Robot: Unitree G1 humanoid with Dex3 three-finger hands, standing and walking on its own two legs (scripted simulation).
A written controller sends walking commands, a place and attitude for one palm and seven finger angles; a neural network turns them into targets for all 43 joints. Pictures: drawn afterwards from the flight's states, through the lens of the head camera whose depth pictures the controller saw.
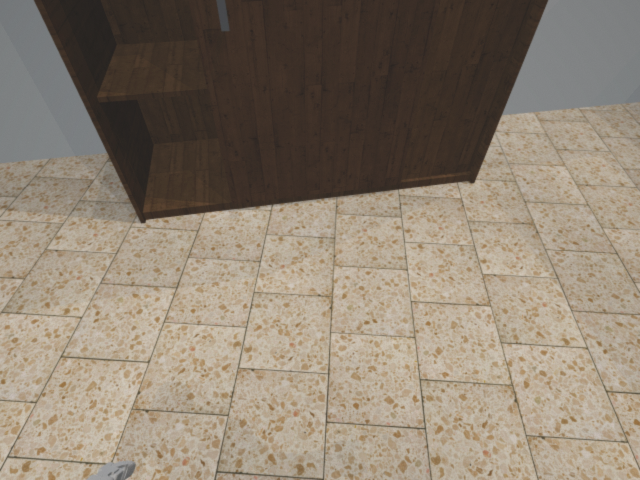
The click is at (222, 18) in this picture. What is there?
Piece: wardrobe's sliding door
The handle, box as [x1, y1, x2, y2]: [216, 0, 229, 31]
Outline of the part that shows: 216,0 221,31 229,30 224,0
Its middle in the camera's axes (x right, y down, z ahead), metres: -0.29 -0.72 +1.06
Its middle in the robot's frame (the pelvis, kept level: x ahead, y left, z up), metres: +1.28 +0.37 +0.16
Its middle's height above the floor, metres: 0.93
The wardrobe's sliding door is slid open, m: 0.38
